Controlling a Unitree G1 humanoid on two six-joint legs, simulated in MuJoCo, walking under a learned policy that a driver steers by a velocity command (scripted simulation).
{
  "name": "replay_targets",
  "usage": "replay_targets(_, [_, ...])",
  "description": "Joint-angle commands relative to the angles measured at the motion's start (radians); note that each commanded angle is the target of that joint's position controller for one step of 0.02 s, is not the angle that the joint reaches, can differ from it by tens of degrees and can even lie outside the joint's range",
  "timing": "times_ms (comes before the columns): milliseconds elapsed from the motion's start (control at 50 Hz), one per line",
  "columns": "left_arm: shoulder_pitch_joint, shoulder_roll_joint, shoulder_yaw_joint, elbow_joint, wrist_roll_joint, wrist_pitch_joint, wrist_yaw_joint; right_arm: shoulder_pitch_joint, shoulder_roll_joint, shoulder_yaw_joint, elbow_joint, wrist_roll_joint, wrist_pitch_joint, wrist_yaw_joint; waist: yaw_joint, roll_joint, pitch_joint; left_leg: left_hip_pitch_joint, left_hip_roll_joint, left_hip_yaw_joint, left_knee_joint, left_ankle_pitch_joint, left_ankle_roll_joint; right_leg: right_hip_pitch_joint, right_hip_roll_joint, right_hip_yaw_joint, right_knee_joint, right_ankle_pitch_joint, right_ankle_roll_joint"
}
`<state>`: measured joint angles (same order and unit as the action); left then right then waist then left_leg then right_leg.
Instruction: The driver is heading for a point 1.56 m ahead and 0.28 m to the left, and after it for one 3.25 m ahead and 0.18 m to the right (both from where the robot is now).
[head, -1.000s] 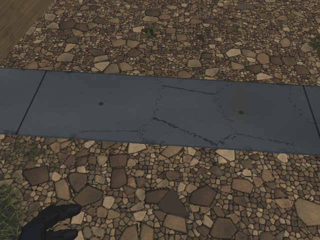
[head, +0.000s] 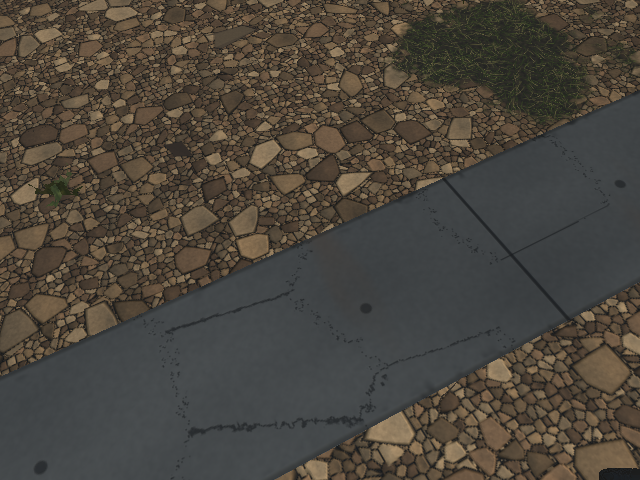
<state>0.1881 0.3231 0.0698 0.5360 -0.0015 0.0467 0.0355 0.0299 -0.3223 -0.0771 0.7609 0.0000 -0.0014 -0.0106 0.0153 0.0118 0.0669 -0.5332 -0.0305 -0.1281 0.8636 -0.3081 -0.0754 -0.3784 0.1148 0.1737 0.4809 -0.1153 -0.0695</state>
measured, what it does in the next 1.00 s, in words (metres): walks ahead, turning left: left foot, then right foot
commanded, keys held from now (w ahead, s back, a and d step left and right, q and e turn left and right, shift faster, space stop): shift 0.10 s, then q+shift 0.32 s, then w+q+shift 0.18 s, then w+shift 0.20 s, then w+e+shift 0.20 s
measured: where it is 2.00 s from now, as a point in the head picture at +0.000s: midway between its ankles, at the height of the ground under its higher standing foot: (249, 247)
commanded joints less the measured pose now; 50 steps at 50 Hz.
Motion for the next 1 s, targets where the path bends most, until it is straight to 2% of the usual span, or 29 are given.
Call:
replay_targets(20, [-0.016, 0.15, 0.043, -0.076, 0.01, -0.005, 0.001, 0.021, -0.071, -0.014, -0.045, 0.002, -0.005, 0.002, 0.007, -0.145, -0.193, 0.063, 0.012, 0.021, -0.042, 0.012, -0.011, 0.141, -0.245, 0.272, -0.118, 0.0, -0.143])
replay_targets(100, [-0.026, 0.135, 0.031, -0.069, 0.013, 0.0, -0.016, 0.029, -0.079, -0.012, -0.057, 0.0, -0.02, 0.012, 0.024, -0.163, -0.173, 0.128, 0.021, 0.04, -0.145, -0.032, 0.016, 0.149, -0.256, 0.325, -0.078, 0.059, -0.148])
replay_targets(120, [-0.042, 0.115, 0.021, -0.066, 0.013, -0.001, -0.018, 0.06, -0.077, -0.01, -0.05, 0.0, -0.024, 0.017, 0.011, -0.159, -0.183, 0.164, 0.036, 0.05, -0.197, -0.012, 0.027, 0.16, -0.261, 0.313, -0.059, 0.077, -0.14])
replay_targets(160, [-0.04, 0.018, -0.017, -0.035, 0.015, -0.009, -0.024, 0.111, -0.02, 0.014, -0.032, -0.021, -0.033, 0.035, -0.026, -0.119, -0.186, 0.355, 0.074, 0.051, -0.467, 0.22, 0.059, 0.106, -0.212, 0.237, -0.036, 0.008, -0.066])
replay_targets(180, [0.036, -0.003, -0.022, -0.001, 0.033, -0.019, -0.027, 0.086, -0.056, 0.016, -0.042, -0.04, -0.033, 0.037, 0.029, -0.01, -0.171, 0.386, 0.155, -0.071, -0.508, 0.335, 0.099, 0.087, -0.137, 0.141, 0.047, -0.134, -0.005])
replay_targets(200, [0.123, 0.024, -0.013, 0.01, 0.045, -0.028, -0.031, 0.004, -0.099, 0.018, -0.066, -0.044, -0.031, 0.032, 0.123, 0.126, -0.119, 0.279, 0.225, -0.168, -0.52, 0.346, 0.184, 0.114, -0.047, 0.023, 0.068, -0.267, 0.053])
replay_targets(220, [0.049, 0.054, -0.005, 0.003, 0.05, -0.033, -0.024, -0.018, -0.092, 0.016, -0.071, -0.036, -0.028, 0.029, 0.089, 0.165, -0.073, 0.157, 0.229, -0.226, -0.561, 0.148, 0.222, 0.182, -0.073, -0.007, 0.02, -0.197, 0.08])
replay_targets(240, [-0.031, 0.1, 0.009, 0.0, 0.04, -0.035, -0.017, 0.008, -0.113, 0.009, -0.077, -0.018, -0.024, 0.027, 0.038, 0.141, -0.044, 0.141, 0.19, -0.217, -0.575, 0.046, 0.2, 0.185, -0.065, -0.024, 0.036, -0.167, 0.079])
replay_targets(280, [-0.092, 0.091, 0.019, -0.011, 0.032, -0.033, -0.004, 0.059, -0.195, -0.015, -0.076, 0.009, -0.018, 0.018, 0.002, 0.157, -0.028, 0.169, 0.191, -0.275, -0.575, 0.035, 0.199, 0.14, -0.053, -0.069, 0.077, -0.16, 0.073])
replay_targets(340, [-0.097, 0.047, 0.019, -0.008, 0.013, -0.051, -0.003, 0.123, -0.188, -0.029, -0.087, 0.021, -0.005, -0.003, -0.03, 0.186, -0.066, 0.323, 0.207, -0.376, -0.524, 0.235, 0.262, 0.019, -0.02, -0.087, 0.134, -0.263, 0.09])
replay_targets(380, [-0.101, 0.034, 0.021, -0.004, 0.004, -0.064, -0.006, 0.167, -0.183, -0.04, -0.092, 0.023, 0.002, -0.008, -0.052, 0.175, -0.117, 0.456, 0.231, -0.45, -0.498, 0.402, 0.299, -0.077, -0.015, -0.057, 0.218, -0.39, 0.103])
replay_targets(420, [-0.09, 0.035, 0.025, 0.009, -0.008, -0.073, -0.01, 0.162, -0.182, -0.053, -0.102, 0.032, 0.014, -0.014, -0.048, 0.141, -0.164, 0.53, 0.225, -0.467, -0.472, 0.505, 0.293, -0.102, -0.021, -0.033, 0.218, -0.39, 0.118])
replay_targets(440, [-0.068, 0.039, 0.027, 0.018, -0.015, -0.077, -0.015, 0.164, -0.174, -0.057, -0.105, 0.046, 0.026, -0.019, -0.04, 0.117, -0.212, 0.523, 0.2, -0.461, -0.49, 0.294, 0.279, -0.056, -0.029, -0.033, 0.165, -0.357, 0.115])
replay_targets(460, [-0.058, 0.035, 0.027, 0.025, -0.026, -0.083, -0.023, 0.15, -0.165, -0.057, -0.114, 0.057, 0.037, -0.023, -0.029, 0.116, -0.209, 0.441, 0.165, -0.459, -0.526, -0.021, 0.264, 0.03, -0.032, -0.044, 0.081, -0.321, 0.102])
replay_targets(500, [0.066, 0.045, 0.042, 0.08, -0.041, -0.09, -0.029, 0.037, -0.145, -0.046, -0.162, 0.058, 0.047, -0.024, 0.073, 0.149, -0.14, 0.095, 0.07, -0.4, -0.553, -0.327, 0.197, 0.373, -0.053, -0.093, -0.174, -0.136, 0.057])
replay_targets(520, [0.156, 0.105, 0.062, 0.109, -0.037, -0.09, -0.02, 0.047, -0.085, -0.03, -0.173, 0.05, 0.042, -0.024, 0.096, 0.06, -0.159, -0.121, -0.008, -0.276, -0.357, -0.355, 0.128, 0.602, -0.195, 0.015, -0.203, -0.19, 0.023])
replay_targets(540, [0.169, 0.182, 0.071, 0.1, 0.0, -0.097, -0.023, 0.072, 0.0, -0.007, -0.201, 0.047, 0.025, -0.015, 0.07, -0.18, -0.165, -0.31, -0.101, -0.122, -0.065, -0.257, 0.104, 0.637, -0.442, 0.382, -0.273, -0.493, -0.064])
replay_targets(560, [0.084, 0.18, 0.067, 0.08, 0.036, -0.116, -0.028, 0.049, -0.071, -0.018, -0.222, 0.042, 0.0, -0.008, 0.035, -0.18, -0.063, -0.396, 0.021, -0.122, 0.062, -0.143, 0.097, 0.503, -0.524, 0.46, -0.303, -0.576, -0.107])
replay_targets(580, [0.026, 0.123, 0.051, 0.06, 0.025, -0.128, -0.019, 0.061, -0.116, -0.029, -0.207, 0.04, -0.008, 0.001, 0.018, -0.154, -0.022, -0.413, 0.049, -0.089, 0.128, -0.059, 0.086, 0.478, -0.482, 0.371, -0.315, -0.553, -0.088])
replay_targets(600, [0.018, 0.097, 0.041, 0.059, 0.007, -0.134, -0.012, 0.096, -0.121, -0.033, -0.183, 0.033, -0.012, 0.005, 0.013, -0.133, -0.026, -0.415, 0.062, -0.059, 0.181, -0.002, 0.067, 0.494, -0.434, 0.282, -0.317, -0.487, -0.056])
replay_targets(620, [0.049, 0.09, 0.035, 0.072, 0.002, -0.138, -0.009, 0.112, -0.103, -0.028, -0.172, 0.024, -0.021, 0.01, 0.021, -0.117, -0.033, -0.413, 0.073, -0.039, 0.234, 0.046, 0.059, 0.492, -0.401, 0.222, -0.314, -0.434, -0.042])
replay_targets(660, [0.138, 0.088, 0.026, 0.107, 0.011, -0.155, -0.016, 0.112, -0.059, -0.013, -0.173, 0.027, -0.038, 0.022, 0.043, -0.095, -0.006, -0.422, 0.079, -0.021, 0.312, 0.126, 0.064, 0.445, -0.363, 0.131, -0.33, -0.364, -0.049])
replay_targets(780, [0.241, 0.08, 0.011, 0.168, 0.012, -0.161, -0.034, 0.015, -0.045, 0.001, -0.218, 0.034, -0.06, 0.031, 0.059, -0.097, 0.095, -0.485, 0.067, -0.025, 0.193, 0.285, 0.048, 0.396, -0.368, -0.002, -0.393, -0.241, -0.103])
replay_targets(840, [0.303, 0.061, -0.007, 0.222, -0.01, -0.15, -0.036, -0.093, -0.003, 0.026, -0.258, 0.022, -0.077, 0.058, 0.079, -0.092, 0.125, -0.411, 0.12, 0.106, 0.034, 0.338, 0.055, 0.37, -0.371, -0.05, -0.426, -0.112, -0.115])
replay_targets(880, [0.352, 0.073, -0.01, 0.252, -0.022, -0.137, -0.031, -0.169, 0.021, 0.04, -0.296, 0.031, -0.097, 0.082, 0.1, -0.085, 0.155, -0.347, 0.117, 0.124, -0.077, 0.332, 0.062, 0.372, -0.392, -0.046, -0.443, -0.046, -0.125])
replay_targets(920, [0.342, 0.107, -0.006, 0.261, -0.029, -0.125, -0.027, -0.175, 0.006, 0.038, -0.308, 0.041, -0.112, 0.101, 0.078, -0.109, 0.149, -0.239, 0.089, 0.134, -0.188, 0.278, 0.078, 0.392, -0.403, -0.063, -0.428, 0.026, -0.121])
replay_targets(960, [0.342, 0.142, -0.001, 0.277, -0.029, -0.118, -0.026, -0.113, -0.046, 0.017, -0.306, 0.041, -0.117, 0.097, 0.018, -0.168, 0.078, -0.016, 0.027, 0.161, -0.261, 0.198, 0.1, 0.4, -0.411, -0.071, -0.331, 0.349, -0.102])
replay_targets(980, [0.346, 0.157, 0.0, 0.292, -0.02, -0.117, -0.025, -0.009, -0.09, -0.006, -0.293, 0.047, -0.113, 0.084, -0.055, -0.212, -0.015, 0.166, -0.007, 0.179, -0.261, 0.153, 0.124, 0.393, -0.405, -0.095, -0.192, 0.622, -0.087])
replay_targets(1000, [0.323, 0.158, -0.005, 0.295, -0.006, -0.117, -0.023, 0.219, -0.139, -0.036, -0.238, 0.055, -0.102, 0.064, -0.191, -0.229, -0.15, 0.483, -0.019, 0.187, -0.241, 0.138, 0.143, 0.271, -0.361, -0.141, 0.063, 0.729, -0.055])
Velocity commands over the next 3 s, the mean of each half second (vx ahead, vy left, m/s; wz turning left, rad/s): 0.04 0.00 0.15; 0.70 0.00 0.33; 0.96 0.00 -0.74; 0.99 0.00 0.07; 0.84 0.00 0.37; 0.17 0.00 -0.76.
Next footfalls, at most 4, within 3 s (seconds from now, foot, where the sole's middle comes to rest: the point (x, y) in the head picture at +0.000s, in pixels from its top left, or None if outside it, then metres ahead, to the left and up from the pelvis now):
0.18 left None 0.09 0.16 -0.77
0.52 right None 0.07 -0.07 -0.77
1.02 left None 0.36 0.37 -0.77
1.48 right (278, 318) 0.80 0.19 -0.77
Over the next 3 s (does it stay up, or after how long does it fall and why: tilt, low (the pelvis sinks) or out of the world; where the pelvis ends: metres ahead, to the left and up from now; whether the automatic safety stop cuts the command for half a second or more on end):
stays up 1.72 0.31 -0.18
